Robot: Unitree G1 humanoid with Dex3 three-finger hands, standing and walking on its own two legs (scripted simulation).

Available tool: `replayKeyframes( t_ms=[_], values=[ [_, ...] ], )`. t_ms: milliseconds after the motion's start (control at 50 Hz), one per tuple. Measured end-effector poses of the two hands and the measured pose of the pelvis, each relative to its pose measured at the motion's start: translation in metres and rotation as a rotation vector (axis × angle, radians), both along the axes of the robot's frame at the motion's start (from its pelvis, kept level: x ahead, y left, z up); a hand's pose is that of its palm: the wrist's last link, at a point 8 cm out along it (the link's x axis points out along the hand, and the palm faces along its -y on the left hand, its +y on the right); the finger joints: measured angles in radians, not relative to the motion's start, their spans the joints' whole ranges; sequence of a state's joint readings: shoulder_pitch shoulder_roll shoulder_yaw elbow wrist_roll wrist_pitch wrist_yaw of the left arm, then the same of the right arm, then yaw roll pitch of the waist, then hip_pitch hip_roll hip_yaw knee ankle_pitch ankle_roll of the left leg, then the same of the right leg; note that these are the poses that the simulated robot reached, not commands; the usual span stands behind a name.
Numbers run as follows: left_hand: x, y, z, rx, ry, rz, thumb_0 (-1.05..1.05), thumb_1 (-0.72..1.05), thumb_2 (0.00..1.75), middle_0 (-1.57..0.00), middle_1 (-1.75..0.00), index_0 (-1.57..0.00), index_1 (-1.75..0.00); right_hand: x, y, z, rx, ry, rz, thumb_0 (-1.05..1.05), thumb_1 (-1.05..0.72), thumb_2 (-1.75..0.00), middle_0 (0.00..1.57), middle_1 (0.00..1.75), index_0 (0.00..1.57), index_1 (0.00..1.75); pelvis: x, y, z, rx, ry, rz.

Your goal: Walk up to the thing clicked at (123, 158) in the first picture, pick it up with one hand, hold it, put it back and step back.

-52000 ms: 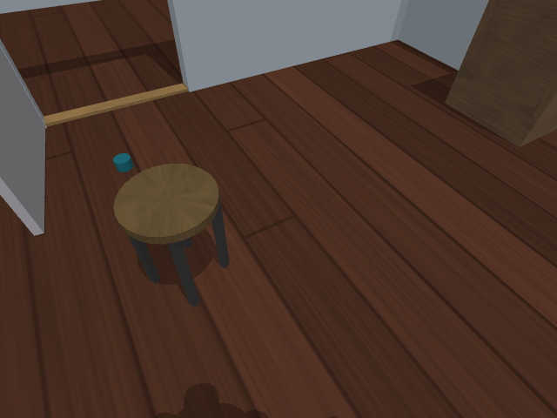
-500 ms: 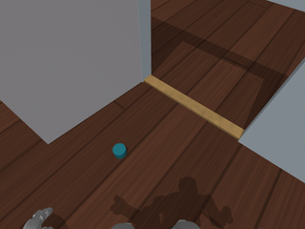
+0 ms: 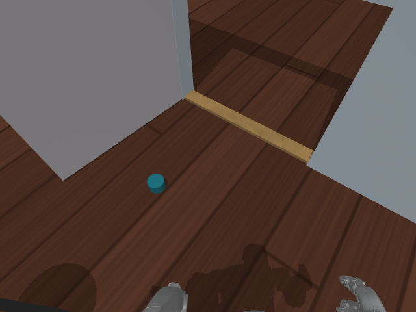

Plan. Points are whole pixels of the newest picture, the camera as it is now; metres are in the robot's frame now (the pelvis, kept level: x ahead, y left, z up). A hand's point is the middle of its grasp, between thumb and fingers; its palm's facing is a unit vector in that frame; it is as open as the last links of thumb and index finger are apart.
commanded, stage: step back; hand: left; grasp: from above
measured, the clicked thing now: (156, 183) +0.77 +0.29 -0.72
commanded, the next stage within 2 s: stand in 1.82 s
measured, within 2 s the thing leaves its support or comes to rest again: neither
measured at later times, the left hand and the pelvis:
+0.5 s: hand out of the picture -0.07 +0.28 -0.14, palm faces +0.06 -0.92 -0.38, open 7.4 cm; pelvis -0.17 +0.00 +0.01, yaw +3 degrees
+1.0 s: hand out of the picture -0.27 +0.27 -0.13, palm faces +0.11 -0.90 -0.43, open 7.4 cm; pelvis -0.30 -0.02 +0.01, yaw +5 degrees
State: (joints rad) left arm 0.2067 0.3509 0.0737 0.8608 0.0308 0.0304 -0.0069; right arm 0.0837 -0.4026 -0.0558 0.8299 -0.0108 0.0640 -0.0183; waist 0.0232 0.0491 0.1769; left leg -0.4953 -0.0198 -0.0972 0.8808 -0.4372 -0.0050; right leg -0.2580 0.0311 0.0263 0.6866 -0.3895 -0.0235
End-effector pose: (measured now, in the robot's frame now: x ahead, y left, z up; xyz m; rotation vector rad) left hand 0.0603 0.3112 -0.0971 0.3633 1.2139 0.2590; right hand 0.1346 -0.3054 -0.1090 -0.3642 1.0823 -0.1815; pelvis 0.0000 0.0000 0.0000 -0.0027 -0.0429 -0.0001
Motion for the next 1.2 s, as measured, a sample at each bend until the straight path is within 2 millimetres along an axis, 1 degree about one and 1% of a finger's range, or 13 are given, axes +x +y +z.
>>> replayKeyframes(
  t_ms=[80, 180, 280, 340, 420, 500, 620, 720, 800, 900, 1000, 1100, 1200],
  values=[
    [-0.026, -0.005, 0.013, 0.016, -0.006, 0.016, 0.01, 0.90, 0.90, -0.20, -0.30, -0.21, -0.30, -0.038, -0.005, 0.000, 0.009, 0.040, -0.009, 0.01, -0.90, -0.90, 0.20, 0.30, 0.21, 0.30, -0.021, -0.002, 0.008, 0.030, 0.008, 0.009],
    [-0.039, 0.002, 0.019, 0.047, -0.078, 0.011, 0.01, 0.90, 0.90, -0.20, -0.30, -0.21, -0.30, -0.087, -0.005, -0.004, -0.009, 0.118, 0.014, 0.01, -0.90, -0.90, 0.20, 0.30, 0.21, 0.30, -0.053, -0.002, 0.008, 0.027, 0.012, 0.050],
    [-0.057, 0.016, 0.007, 0.038, -0.153, 0.013, 0.01, 0.90, 0.90, -0.20, -0.30, -0.21, -0.30, -0.126, 0.003, -0.008, -0.032, 0.150, 0.051, 0.01, -0.90, -0.90, 0.20, 0.30, 0.21, 0.30, -0.094, 0.005, -0.003, 0.017, 0.008, 0.099],
    [-0.076, 0.019, 0.000, 0.017, -0.148, 0.024, 0.01, 0.90, 0.90, -0.20, -0.30, -0.21, -0.30, -0.150, 0.011, -0.002, -0.029, 0.146, 0.056, 0.01, -0.90, -0.90, 0.20, 0.30, 0.21, 0.30, -0.118, 0.008, -0.002, 0.028, -0.012, 0.084],
    [-0.108, 0.015, 0.000, -0.008, -0.118, 0.040, 0.01, 0.90, 0.90, -0.20, -0.30, -0.21, -0.30, -0.174, 0.012, 0.013, -0.034, 0.113, 0.053, 0.01, -0.90, -0.90, 0.21, 0.30, 0.21, 0.30, -0.143, 0.005, 0.007, -0.005, -0.009, 0.074],
    [-0.147, 0.007, -0.002, -0.021, -0.084, 0.033, 0.01, 0.91, 0.90, -0.20, -0.30, -0.21, -0.30, -0.187, 0.006, 0.022, -0.043, 0.060, 0.054, 0.01, -0.90, -0.90, 0.21, 0.30, 0.21, 0.30, -0.170, -0.001, 0.010, -0.014, -0.001, 0.045],
    [-0.212, -0.010, -0.009, -0.001, -0.012, 0.005, 0.01, 0.90, 0.90, -0.20, -0.30, -0.21, -0.30, -0.211, -0.016, 0.012, -0.025, -0.022, 0.054, 0.01, -0.90, -0.90, 0.21, 0.30, 0.21, 0.30, -0.219, -0.019, -0.002, -0.003, 0.008, -0.005],
    [-0.273, -0.026, 0.002, 0.008, 0.023, 0.030, 0.01, 0.90, 0.90, -0.20, -0.30, -0.21, -0.30, -0.253, -0.029, 0.004, -0.002, 0.008, 0.018, 0.01, -0.90, -0.90, 0.20, 0.30, 0.21, 0.30, -0.252, -0.029, 0.003, 0.013, -0.003, 0.000],
    [-0.303, -0.026, 0.013, 0.031, 0.020, 0.056, 0.01, 0.90, 0.90, -0.20, -0.30, -0.21, -0.30, -0.292, -0.033, 0.000, 0.007, 0.057, 0.018, 0.01, -0.90, -0.90, 0.20, 0.30, 0.21, 0.30, -0.272, -0.030, 0.008, 0.029, 0.000, 0.025],
    [-0.323, -0.014, 0.016, 0.045, -0.045, 0.081, 0.01, 0.90, 0.90, -0.20, -0.30, -0.21, -0.30, -0.338, -0.031, -0.008, 0.001, 0.163, 0.044, 0.01, -0.90, -0.90, 0.20, 0.30, 0.21, 0.30, -0.290, -0.028, 0.006, 0.016, 0.000, 0.079],
    [-0.341, 0.000, 0.007, 0.025, -0.041, 0.106, 0.01, 0.90, 0.90, -0.20, -0.30, -0.21, -0.30, -0.364, -0.018, -0.003, 0.005, 0.180, 0.038, 0.01, -0.90, -0.90, 0.20, 0.30, 0.21, 0.30, -0.303, -0.018, 0.006, 0.034, -0.010, 0.094],
    [-0.345, -0.003, 0.005, -0.013, -0.011, 0.100, 0.01, 0.90, 0.90, -0.20, -0.30, -0.21, -0.30, -0.375, -0.013, 0.009, 0.012, 0.144, 0.027, 0.01, -0.90, -0.90, 0.21, 0.30, 0.21, 0.30, -0.305, -0.019, 0.013, 0.019, -0.004, 0.089],
    [-0.335, -0.015, 0.002, -0.022, -0.010, 0.075, 0.01, 0.91, 0.90, -0.20, -0.30, -0.21, -0.30, -0.367, -0.024, 0.007, 0.019, 0.124, 0.007, 0.01, -0.90, -0.90, 0.21, 0.30, 0.21, 0.30, -0.299, -0.028, 0.010, 0.010, -0.005, 0.068]
  ],
)
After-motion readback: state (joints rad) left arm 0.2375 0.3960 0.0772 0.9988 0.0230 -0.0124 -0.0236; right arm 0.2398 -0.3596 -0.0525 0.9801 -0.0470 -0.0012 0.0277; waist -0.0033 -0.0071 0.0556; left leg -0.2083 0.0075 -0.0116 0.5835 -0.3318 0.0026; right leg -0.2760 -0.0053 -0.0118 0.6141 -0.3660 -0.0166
